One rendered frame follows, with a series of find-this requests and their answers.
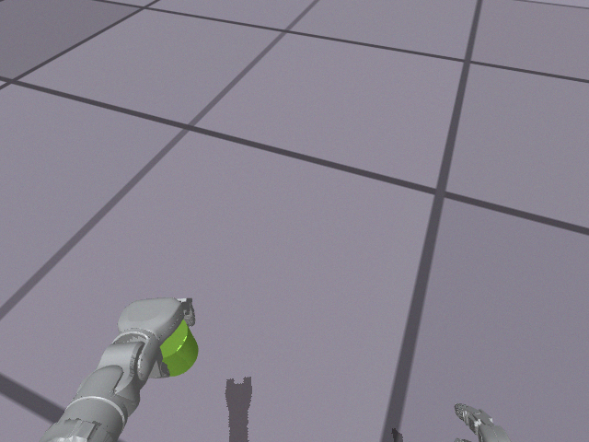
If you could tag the left robot arm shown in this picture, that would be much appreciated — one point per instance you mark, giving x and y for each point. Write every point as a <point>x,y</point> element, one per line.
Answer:
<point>111,393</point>

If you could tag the right robot hand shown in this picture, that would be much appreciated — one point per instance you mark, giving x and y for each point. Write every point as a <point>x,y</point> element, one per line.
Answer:
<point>480,424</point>

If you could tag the left robot hand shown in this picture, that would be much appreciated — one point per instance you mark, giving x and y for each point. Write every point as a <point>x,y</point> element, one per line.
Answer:
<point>161,317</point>

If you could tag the tin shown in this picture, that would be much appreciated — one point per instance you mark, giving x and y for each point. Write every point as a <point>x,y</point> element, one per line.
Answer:
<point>179,350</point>

